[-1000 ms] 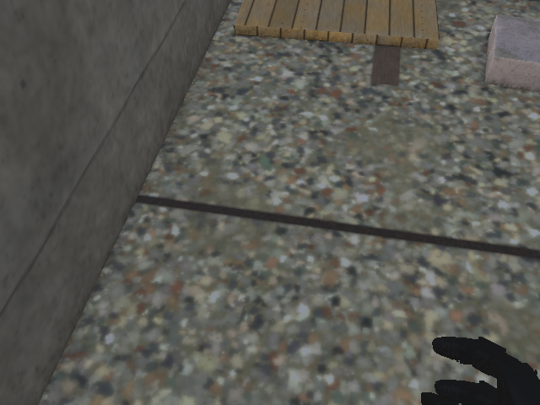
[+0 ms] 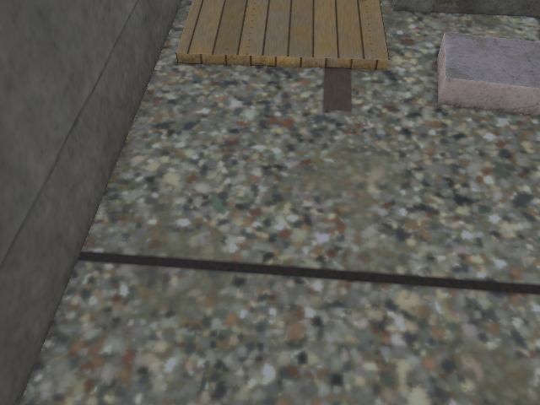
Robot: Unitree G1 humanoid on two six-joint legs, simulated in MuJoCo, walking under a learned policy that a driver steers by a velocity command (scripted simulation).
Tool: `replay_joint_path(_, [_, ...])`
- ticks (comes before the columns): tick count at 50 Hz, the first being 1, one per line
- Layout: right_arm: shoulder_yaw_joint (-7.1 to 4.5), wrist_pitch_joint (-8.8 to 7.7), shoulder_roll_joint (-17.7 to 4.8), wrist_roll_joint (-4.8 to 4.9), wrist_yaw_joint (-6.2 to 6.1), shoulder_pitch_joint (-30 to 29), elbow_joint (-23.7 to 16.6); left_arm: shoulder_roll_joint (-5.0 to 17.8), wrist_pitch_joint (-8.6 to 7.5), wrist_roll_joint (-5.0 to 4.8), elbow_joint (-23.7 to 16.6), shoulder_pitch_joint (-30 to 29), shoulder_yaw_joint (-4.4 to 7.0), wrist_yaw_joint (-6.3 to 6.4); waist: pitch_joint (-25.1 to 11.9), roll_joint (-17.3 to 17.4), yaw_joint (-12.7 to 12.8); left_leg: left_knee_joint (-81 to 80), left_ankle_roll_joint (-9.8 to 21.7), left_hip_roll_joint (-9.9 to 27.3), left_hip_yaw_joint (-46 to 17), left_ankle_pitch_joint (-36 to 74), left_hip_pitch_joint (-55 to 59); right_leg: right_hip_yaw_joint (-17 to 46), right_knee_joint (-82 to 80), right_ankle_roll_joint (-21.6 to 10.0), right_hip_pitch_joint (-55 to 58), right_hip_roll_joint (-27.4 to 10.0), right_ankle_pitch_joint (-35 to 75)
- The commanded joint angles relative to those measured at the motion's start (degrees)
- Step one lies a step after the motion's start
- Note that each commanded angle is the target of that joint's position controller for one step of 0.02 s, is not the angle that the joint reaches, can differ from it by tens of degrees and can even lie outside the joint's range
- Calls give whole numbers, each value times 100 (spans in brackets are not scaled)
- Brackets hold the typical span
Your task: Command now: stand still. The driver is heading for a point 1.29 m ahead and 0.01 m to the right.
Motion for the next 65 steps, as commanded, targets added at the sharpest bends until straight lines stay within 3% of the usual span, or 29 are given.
replay_joint_path(1, [-76,-36,-545,-5,-16,123,-102,574,-22,6,-138,101,89,18,-313,-30,-4,-366,192,194,-139,1104,104,138,-410,-223,68,-214,1276])
replay_joint_path(24, [39,-59,-471,-23,-9,380,165,540,-8,26,40,348,-8,16,-98,9,-6,-575,170,179,-147,415,-80,109,-570,-164,-84,-154,578])
replay_joint_path(65, [131,-83,-378,-18,-12,931,144,452,-22,13,26,861,-94,17,-62,7,-16,-476,165,147,-105,588,-168,82,-476,-169,-139,-115,749])
Velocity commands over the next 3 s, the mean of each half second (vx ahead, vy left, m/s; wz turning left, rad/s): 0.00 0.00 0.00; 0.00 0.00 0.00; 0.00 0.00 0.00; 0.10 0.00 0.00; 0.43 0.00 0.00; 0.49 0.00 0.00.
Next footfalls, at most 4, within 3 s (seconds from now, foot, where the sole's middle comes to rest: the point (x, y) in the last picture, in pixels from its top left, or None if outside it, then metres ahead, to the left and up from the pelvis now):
2.46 left None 0.45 0.09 -0.77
3.00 right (339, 310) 0.75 -0.15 -0.77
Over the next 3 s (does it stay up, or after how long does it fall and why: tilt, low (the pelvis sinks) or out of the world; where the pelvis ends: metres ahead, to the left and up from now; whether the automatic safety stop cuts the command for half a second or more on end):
stays up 0.57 -0.03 -0.01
